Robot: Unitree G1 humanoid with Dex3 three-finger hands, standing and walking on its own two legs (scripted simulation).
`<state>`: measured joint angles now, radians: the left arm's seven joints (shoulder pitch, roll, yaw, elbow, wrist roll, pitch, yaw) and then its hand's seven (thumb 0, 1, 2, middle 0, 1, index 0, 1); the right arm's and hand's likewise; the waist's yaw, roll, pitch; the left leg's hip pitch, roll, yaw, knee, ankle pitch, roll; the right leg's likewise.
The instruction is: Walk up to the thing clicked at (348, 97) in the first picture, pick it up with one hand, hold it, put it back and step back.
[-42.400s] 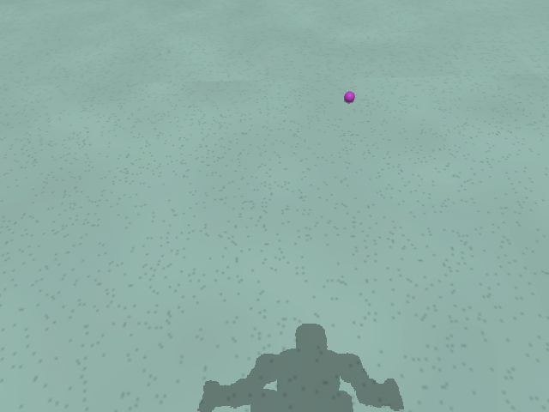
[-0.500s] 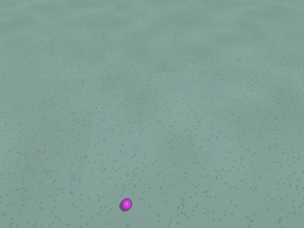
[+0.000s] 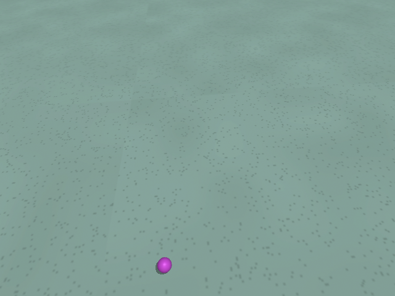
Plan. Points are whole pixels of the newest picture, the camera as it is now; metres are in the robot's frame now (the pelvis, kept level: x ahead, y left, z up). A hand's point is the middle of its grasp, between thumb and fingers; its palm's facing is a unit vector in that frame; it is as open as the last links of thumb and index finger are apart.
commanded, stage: stand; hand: left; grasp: from above
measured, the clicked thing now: (164, 265) +0.42 +0.21 -0.75
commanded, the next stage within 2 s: step back in 1.42 s
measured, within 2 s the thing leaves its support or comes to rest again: neither
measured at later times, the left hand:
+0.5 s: hand out of the picture +0.09 +0.24 -0.16, palm faces +0.03 -0.95 -0.32, open 7.4 cm
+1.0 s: hand out of the picture +0.09 +0.24 -0.16, palm faces +0.01 -0.94 -0.33, open 7.4 cm
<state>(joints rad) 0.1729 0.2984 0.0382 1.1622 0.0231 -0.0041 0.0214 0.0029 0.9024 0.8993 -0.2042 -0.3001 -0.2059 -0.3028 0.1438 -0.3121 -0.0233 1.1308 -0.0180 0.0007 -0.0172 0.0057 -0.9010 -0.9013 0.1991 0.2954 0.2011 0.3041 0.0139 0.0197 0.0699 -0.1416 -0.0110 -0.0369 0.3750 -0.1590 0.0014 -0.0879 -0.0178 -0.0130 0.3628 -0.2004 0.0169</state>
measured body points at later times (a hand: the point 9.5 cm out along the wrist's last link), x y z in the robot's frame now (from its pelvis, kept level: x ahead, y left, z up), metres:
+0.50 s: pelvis +0.02 +0.00 +0.00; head +0.03 -0.01 +0.45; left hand +0.09 +0.29 -0.14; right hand +0.09 -0.29 -0.14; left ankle +0.03 +0.12 -0.75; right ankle +0.00 -0.13 -0.75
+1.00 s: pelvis +0.02 +0.00 +0.00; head +0.03 +0.00 +0.45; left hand +0.09 +0.29 -0.13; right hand +0.09 -0.30 -0.13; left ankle +0.03 +0.12 -0.75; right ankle +0.00 -0.13 -0.75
